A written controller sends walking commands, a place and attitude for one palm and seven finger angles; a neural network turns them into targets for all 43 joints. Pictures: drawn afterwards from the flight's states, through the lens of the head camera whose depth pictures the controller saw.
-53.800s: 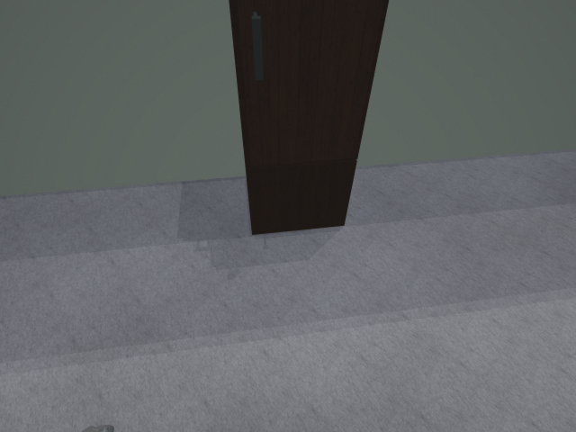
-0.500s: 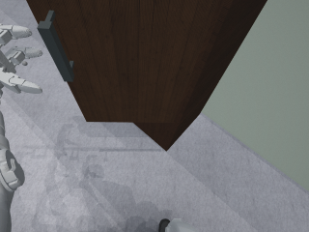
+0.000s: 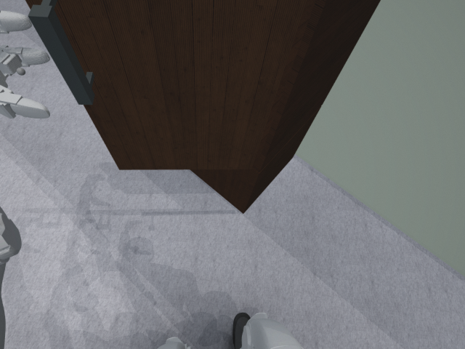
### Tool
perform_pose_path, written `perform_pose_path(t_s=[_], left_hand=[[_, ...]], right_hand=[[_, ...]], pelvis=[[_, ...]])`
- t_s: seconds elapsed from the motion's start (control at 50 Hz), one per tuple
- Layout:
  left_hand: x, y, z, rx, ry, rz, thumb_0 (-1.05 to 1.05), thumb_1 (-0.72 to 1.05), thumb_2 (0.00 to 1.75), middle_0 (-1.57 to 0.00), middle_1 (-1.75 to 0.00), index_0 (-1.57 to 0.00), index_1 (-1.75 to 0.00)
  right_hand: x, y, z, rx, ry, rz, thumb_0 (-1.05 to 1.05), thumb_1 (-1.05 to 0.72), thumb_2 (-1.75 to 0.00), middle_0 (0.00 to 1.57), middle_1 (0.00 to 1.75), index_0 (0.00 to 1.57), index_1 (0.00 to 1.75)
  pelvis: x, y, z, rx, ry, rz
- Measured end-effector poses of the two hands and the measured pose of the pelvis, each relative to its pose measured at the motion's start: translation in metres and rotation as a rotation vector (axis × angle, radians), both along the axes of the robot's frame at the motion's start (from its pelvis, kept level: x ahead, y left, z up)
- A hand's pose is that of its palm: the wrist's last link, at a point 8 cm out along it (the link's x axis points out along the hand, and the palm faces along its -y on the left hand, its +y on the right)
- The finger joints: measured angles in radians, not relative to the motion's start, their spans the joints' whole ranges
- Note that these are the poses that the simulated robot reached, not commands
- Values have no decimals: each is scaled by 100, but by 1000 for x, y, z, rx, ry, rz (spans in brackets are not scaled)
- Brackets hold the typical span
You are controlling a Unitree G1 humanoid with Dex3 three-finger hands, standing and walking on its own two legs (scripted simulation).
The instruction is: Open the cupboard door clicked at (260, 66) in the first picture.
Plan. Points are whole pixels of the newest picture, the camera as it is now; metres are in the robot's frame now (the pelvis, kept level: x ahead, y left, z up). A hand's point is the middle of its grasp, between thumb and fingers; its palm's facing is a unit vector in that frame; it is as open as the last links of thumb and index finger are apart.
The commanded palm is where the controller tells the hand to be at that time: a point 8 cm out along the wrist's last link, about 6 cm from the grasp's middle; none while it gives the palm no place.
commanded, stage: move the hooked fingers beside the handle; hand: left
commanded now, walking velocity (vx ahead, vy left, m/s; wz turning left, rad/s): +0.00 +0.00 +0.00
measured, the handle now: (70, 52) +0.57 +0.21 +0.12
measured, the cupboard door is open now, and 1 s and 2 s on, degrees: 43 43 43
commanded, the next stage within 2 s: slide the fingers in behind the handle in 0.20 s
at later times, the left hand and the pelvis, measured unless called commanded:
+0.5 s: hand (21, 72) +0.52 +0.26 +0.13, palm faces -0.08 -1.00 -0.01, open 14.0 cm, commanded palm +0.49 +0.30 +0.12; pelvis +0.01 +0.01 +0.00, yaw -1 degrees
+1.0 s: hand (54, 75) +0.51 +0.22 +0.13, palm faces -0.07 -1.00 -0.01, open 14.0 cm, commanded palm +0.49 +0.27 +0.12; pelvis +0.01 +0.00 +0.00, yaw +0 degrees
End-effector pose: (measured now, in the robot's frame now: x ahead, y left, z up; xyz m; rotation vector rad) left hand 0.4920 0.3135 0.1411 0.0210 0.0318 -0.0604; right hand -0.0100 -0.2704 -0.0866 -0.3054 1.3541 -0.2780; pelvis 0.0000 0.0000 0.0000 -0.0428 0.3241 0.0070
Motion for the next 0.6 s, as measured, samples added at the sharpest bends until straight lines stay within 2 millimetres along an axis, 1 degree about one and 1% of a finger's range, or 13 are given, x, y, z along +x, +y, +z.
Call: perform_pose_path(t_s=[0.14, 0.2, 0.26, 0.32, 0.4, 0.52, 0.6], left_hand=[[5, -1, -1, -3, -9, 4, -1, -50, 30, -30, -120, -30, -120], [5, 3, -3, 2, -1, 9, -1, -50, 30, -30, -120, -30, -120], [3, 6, -4, 1, -2, 12, -1, -50, 30, -30, -120, -30, -120], [3, 9, -6, 2, 2, 11, -1, -50, 30, -30, -120, -30, -120], [4, 10, -8, -5, 7, 4, -1, -50, 30, -30, -120, -30, -120], [6, 3, -7, -17, -26, -18, -1, -50, 30, -30, -120, -30, -120], [5, -2, -10, -29, -16, -22, -1, -50, 30, -30, -120, -30, -120]], right_hand=[[-29, 2, 4, 3, 56, -54, 0, -91, -89, 20, 30, 20, 30], [-35, 4, 4, 8, 74, -65, 0, -91, -89, 20, 30, 20, 30], [-37, 6, 4, 12, 85, -66, 0, -90, -89, 20, 30, 20, 30], [-34, 7, 4, 11, 86, -59, 0, -90, -89, 20, 30, 20, 30], [-24, 7, 4, 4, 74, -43, 0, -90, -89, 20, 30, 20, 30], [-3, 8, 4, 2, 28, -26, 0, -90, -89, 20, 30, 20, 30], [12, 10, 3, 13, -11, -15, 0, -90, -89, 20, 30, 20, 30]], pelvis=[[-1, 0, 0, 2, 10, -21], [-1, 0, 0, 2, 12, -25], [0, 1, 0, 2, 13, -25], [0, 2, 0, 0, 15, -21], [2, 3, -1, -4, 19, -15], [8, 6, 0, -9, 19, -14], [12, 8, 1, -10, 10, -15]])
